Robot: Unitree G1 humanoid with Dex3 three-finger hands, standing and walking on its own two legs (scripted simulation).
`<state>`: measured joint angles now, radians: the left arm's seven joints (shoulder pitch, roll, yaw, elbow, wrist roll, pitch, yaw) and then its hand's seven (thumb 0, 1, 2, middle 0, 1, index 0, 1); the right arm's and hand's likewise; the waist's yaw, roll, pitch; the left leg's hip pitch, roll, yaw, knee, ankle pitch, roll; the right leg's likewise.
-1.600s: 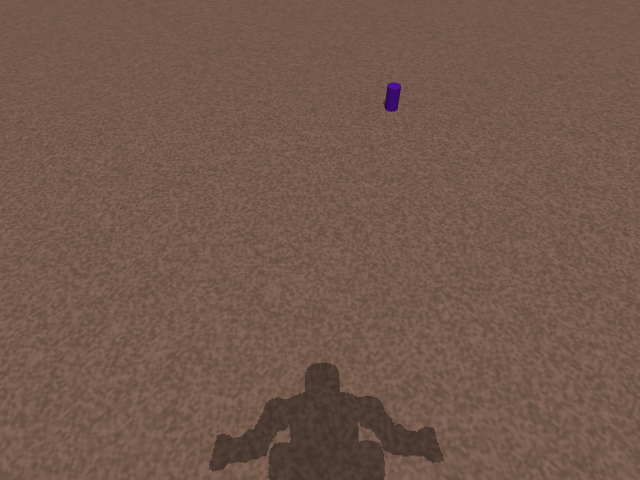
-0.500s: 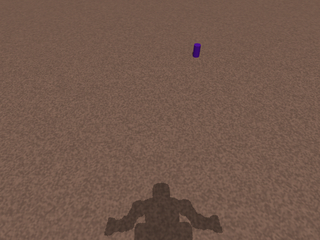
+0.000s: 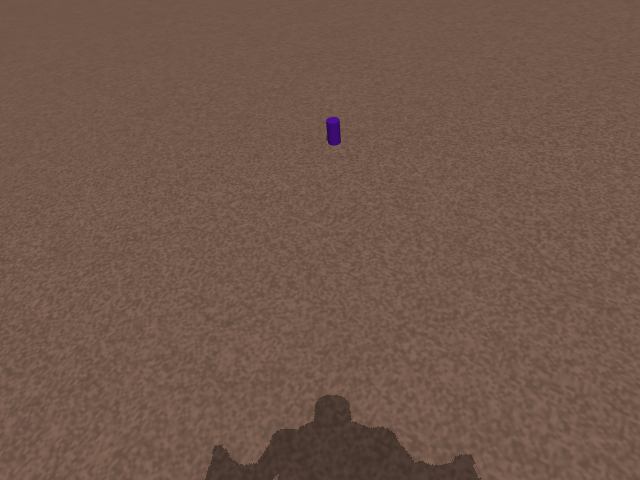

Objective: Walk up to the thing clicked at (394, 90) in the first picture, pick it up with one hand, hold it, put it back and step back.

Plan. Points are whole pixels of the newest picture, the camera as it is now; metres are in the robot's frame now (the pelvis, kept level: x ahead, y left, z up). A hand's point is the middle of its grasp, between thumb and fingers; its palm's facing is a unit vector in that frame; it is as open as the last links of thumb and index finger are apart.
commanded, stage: walk up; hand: left
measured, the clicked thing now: (333, 131) +2.03 +0.04 -0.69
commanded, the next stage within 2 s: none
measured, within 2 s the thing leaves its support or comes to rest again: neither
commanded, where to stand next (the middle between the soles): +1.64 -0.12 m, yaw -7 degrees
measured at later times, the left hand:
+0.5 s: hand (178, 356) +0.37 +0.30 -0.14, palm faces -0.15 -0.92 -0.36, open 7.4 cm
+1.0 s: hand (248, 215) +0.68 +0.21 -0.10, palm faces -0.13 -0.91 -0.39, open 7.4 cm
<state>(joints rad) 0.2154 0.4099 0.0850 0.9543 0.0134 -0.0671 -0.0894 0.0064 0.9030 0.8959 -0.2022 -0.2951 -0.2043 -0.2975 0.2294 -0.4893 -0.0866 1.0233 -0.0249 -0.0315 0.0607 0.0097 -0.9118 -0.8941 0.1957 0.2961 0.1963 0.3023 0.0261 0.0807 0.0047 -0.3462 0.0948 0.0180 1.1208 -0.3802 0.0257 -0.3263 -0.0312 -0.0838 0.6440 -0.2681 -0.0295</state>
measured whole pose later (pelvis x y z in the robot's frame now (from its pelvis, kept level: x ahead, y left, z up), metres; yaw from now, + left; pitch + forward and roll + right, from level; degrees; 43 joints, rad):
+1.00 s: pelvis +0.56 -0.05 +0.02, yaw -8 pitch -2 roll +0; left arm 0.24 0.38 0.04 0.89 0.00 -0.10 -0.06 0.01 0.90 0.90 -0.21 -0.30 -0.21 -0.30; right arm 0.27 -0.45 -0.06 0.93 -0.01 -0.05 0.08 0.01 -0.91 -0.89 0.20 0.30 0.20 0.30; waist 0.01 0.07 0.04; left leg -0.49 0.10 0.00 1.00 -0.26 0.02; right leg -0.23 -0.02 -0.09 0.48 -0.22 -0.03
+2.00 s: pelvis +1.04 -0.09 +0.02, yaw -7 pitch -2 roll +0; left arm 0.28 0.39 0.05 0.88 0.01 -0.09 -0.05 0.01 0.90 0.90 -0.21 -0.30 -0.21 -0.30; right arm 0.28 -0.44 -0.07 0.92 -0.02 -0.03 0.08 0.00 -0.91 -0.89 0.20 0.30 0.20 0.30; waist 0.02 0.05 0.05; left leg -0.52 0.11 0.01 0.80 -0.23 -0.01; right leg -0.17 -0.03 -0.12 0.44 -0.24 -0.04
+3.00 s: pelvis +1.41 -0.10 +0.01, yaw -7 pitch -2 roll -1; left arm 0.33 0.42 0.05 0.86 0.02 -0.07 -0.05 0.01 0.90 0.90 -0.21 -0.30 -0.21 -0.30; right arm 0.29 -0.43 -0.07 0.91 -0.03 -0.04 0.07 0.00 -0.91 -0.89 0.20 0.30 0.20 0.30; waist 0.04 0.02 0.06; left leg -0.44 0.09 0.04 0.63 -0.22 0.00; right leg -0.18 -0.04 -0.10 0.53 -0.31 -0.02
